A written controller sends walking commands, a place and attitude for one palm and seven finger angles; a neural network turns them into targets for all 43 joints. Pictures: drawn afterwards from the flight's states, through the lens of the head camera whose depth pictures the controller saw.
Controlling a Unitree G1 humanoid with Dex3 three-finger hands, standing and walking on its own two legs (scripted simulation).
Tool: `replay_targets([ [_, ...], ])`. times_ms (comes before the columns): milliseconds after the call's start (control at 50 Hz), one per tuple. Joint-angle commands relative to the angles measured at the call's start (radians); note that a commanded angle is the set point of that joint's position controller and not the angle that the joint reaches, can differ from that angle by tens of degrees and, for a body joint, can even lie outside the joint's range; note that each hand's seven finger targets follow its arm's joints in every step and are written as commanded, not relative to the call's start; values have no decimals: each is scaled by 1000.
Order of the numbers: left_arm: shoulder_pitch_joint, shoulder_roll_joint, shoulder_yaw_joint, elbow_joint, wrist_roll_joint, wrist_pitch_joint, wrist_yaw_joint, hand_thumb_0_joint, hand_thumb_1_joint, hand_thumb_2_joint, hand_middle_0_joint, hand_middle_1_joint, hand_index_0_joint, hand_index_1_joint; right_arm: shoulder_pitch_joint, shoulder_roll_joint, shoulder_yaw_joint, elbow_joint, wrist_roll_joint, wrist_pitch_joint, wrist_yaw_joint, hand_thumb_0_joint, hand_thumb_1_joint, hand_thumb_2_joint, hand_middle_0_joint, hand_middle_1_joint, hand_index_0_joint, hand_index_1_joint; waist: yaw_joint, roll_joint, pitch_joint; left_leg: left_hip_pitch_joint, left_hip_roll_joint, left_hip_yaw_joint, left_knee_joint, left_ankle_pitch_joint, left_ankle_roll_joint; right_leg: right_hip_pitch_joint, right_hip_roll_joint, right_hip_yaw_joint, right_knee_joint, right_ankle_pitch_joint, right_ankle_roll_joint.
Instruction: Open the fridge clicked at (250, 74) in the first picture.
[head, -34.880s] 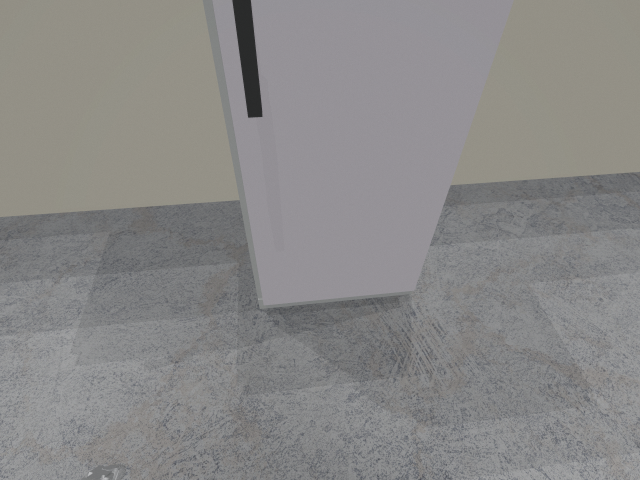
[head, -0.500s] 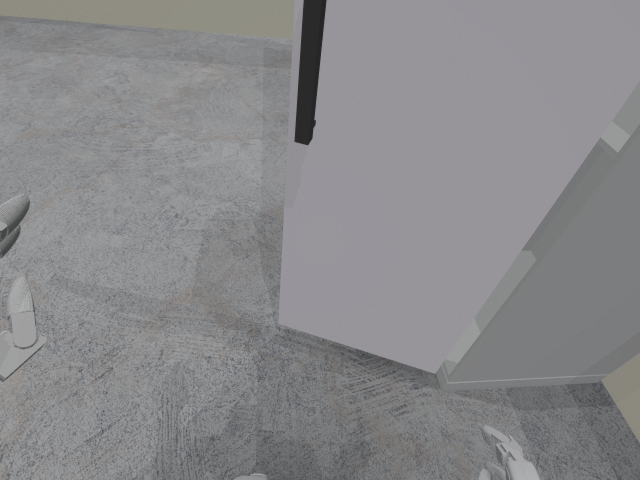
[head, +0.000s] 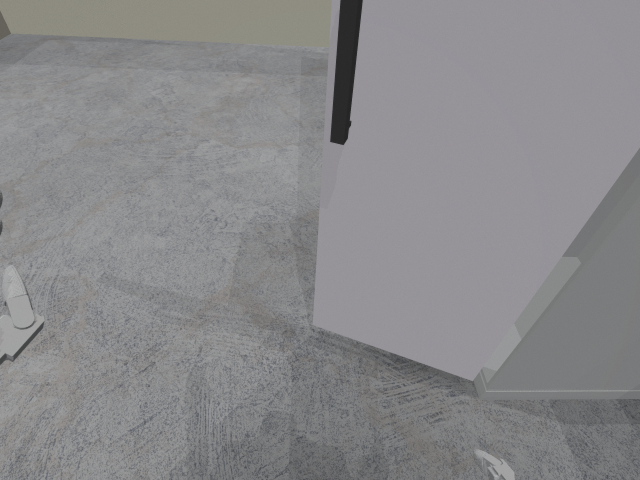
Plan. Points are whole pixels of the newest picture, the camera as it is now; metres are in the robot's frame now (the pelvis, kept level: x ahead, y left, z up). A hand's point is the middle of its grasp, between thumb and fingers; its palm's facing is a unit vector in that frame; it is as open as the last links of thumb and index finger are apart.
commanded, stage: stop stepping back and stand still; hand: left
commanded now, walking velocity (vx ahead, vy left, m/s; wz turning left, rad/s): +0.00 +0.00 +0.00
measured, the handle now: (352, 38) +0.72 +0.03 +0.27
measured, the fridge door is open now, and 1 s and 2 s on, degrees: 68 68 68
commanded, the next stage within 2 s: let the arm hang, fingers relaxed in 0.44 s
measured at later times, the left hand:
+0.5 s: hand (73, 294) +0.23 +0.27 +0.17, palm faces +0.40 -0.78 -0.48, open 7.4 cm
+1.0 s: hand out of the picture -0.03 +0.21 -0.17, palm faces +0.03 -0.98 -0.19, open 7.1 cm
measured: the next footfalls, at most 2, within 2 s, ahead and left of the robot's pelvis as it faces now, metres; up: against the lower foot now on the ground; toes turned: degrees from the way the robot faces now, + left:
none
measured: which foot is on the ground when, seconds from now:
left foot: down 0.00-1.00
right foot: down 0.00-1.00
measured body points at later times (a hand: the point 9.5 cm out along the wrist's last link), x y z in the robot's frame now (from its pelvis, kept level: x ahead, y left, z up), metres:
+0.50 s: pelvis +0.03 +0.01 +0.00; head +0.04 +0.01 +0.45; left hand +0.21 +0.31 +0.19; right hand +0.20 -0.22 -0.07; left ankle +0.04 +0.13 -0.73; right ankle -0.01 -0.09 -0.73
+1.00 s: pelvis +0.00 +0.03 +0.01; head +0.02 +0.05 +0.46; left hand -0.03 +0.26 -0.16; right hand -0.01 -0.21 -0.14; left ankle +0.04 +0.13 -0.73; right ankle -0.01 -0.09 -0.73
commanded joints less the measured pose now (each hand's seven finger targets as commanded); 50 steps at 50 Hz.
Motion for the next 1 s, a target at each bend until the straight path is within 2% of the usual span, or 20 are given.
replay_targets([
  [0,-152,165,39,-199,1,-54,7,0,900,900,-200,-300,-200,-300,-149,-136,-57,-184,4,-87,-37,0,-900,-900,200,300,200,300,-38,33,33,206,45,-71,-317,107,31,-130,-143,162,-110,-54,-17],
  [20,-137,172,49,-226,3,-60,7,0,900,900,-200,-300,-200,-300,-156,-149,-60,-198,4,-89,-35,0,-900,-900,200,300,200,300,-27,103,30,199,108,-160,-356,159,53,-120,-81,130,-50,2,18],
  [40,-135,185,63,-253,6,-67,8,0,900,900,-200,-300,-200,-300,-164,-165,-66,-213,12,-89,-32,0,-900,-900,200,300,200,300,-17,111,3,159,145,-214,-370,210,65,-66,-47,108,-20,60,46],
  [80,-88,192,85,-259,8,-72,-1,0,900,900,-200,-300,-200,-300,-154,-134,-50,-209,3,-89,-27,0,-900,-900,200,300,200,300,-25,207,25,84,164,-268,-458,161,74,-3,-22,64,19,60,54],
  [100,-100,224,114,-309,15,-82,0,0,900,900,-200,-300,-200,-300,-163,-134,-50,-212,1,-95,-24,0,-900,-900,200,300,200,300,-17,244,17,80,155,-240,-450,195,70,23,-25,60,-1,70,53],
  [160,-6,200,120,-280,6,-85,4,0,900,900,-200,-300,-200,-300,-123,-133,-58,-224,8,-97,-15,0,-900,-900,200,300,200,300,-22,142,-89,145,103,-125,-322,484,35,119,-42,73,-53,311,41],
  [200,57,201,132,-256,-3,-78,5,0,900,900,-200,-300,-200,-300,-110,-134,-65,-230,14,-89,-8,0,-900,-900,200,300,200,300,-32,109,-163,182,77,-79,-258,593,10,166,-76,99,-38,500,29],
  [300,89,201,137,-203,-19,-59,6,0,900,900,-200,-300,-200,-300,-119,-133,-63,-245,21,-58,-11,0,-900,-900,200,300,200,300,-38,66,-161,181,67,-53,-243,594,-1,152,-102,110,-45,592,32],
  [420,64,194,113,-187,-22,-45,5,0,900,900,-200,-300,-200,-300,-137,-128,-57,-247,22,-36,-23,0,-900,-900,200,300,200,300,-40,15,-115,157,59,-51,-251,482,0,112,-118,129,-94,520,33],
  [500,20,213,115,-224,-17,-47,10,0,900,900,-200,-300,-200,-300,-152,-134,-57,-247,17,-37,-31,0,-900,-900,200,300,200,300,-33,56,-85,147,55,-68,-286,383,5,79,-112,134,-130,370,33],
  [520,-42,61,-328,526,58,121,-128,0,900,900,-200,-300,-200,-300,-222,-336,-105,-50,28,-67,69,0,-900,-900,200,300,200,300,-69,82,3,96,91,-82,-139,505,11,-36,-201,63,12,505,10],
  [540,-70,49,-309,545,47,197,-146,0,900,900,-200,-300,-200,-300,-157,-302,-112,-62,28,-3,73,0,-900,-900,200,300,200,300,-58,105,-57,113,102,-94,-198,411,9,-46,-176,98,-21,335,7],
  [580,-129,23,-330,647,52,210,-157,0,900,900,-200,-300,-200,-300,-153,-267,-82,-57,11,44,72,0,-900,-900,200,300,200,300,-36,57,11,-17,125,-163,-274,204,53,-67,-125,61,-11,26,17],
  [600,-156,24,-342,707,56,210,-158,0,900,900,-200,-300,-200,-300,-149,-255,-73,-52,1,55,72,0,-900,-900,200,300,200,300,-32,-28,15,-38,118,-183,-288,207,57,-37,-112,69,-22,13,15],
  [660,-225,42,-363,898,60,206,-151,0,900,900,-200,-300,-200,-300,-118,-236,-61,-1,-11,80,71,0,-900,-900,200,300,200,300,-48,-177,17,36,54,-136,-240,230,32,-43,-175,134,-116,69,-18],
  [700,-254,28,-385,1026,56,214,-143,0,900,900,-200,-300,-200,-300,-91,-202,-52,50,-16,99,71,0,-900,-900,200,300,200,300,-59,-138,17,106,33,-105,-236,264,17,-61,-188,132,-131,97,-26],
  [780,-232,-17,-404,1234,47,219,-138,0,900,900,-200,-300,-200,-300,-96,-171,-38,153,-16,104,62,0,-900,-900,200,300,200,300,-36,127,32,70,73,-150,-374,230,28,39,-118,109,-127,50,14],
  [880,-178,-60,-395,1404,43,210,-135,0,900,900,-200,-300,-200,-300,-43,-114,-43,259,-11,108,47,0,-900,-900,200,300,200,300,-36,185,26,84,59,-128,-391,124,19,75,-128,118,-205,35,-4],
  [920,-169,-73,-400,1446,44,208,-133,0,900,900,-200,-300,-200,-300,-10,-105,-48,288,-8,111,43,0,-900,-900,200,300,200,300,-41,106,31,104,62,-126,-390,118,20,63,-129,106,-225,26,-4],
  [980,-156,-88,-404,1498,43,208,-133,0,900,900,-200,-300,-200,-300,29,-96,-53,330,-6,112,37,0,-900,-900,200,300,200,300,-47,88,73,106,66,-130,-413,86,25,31,-122,99,-236,2,-4],
])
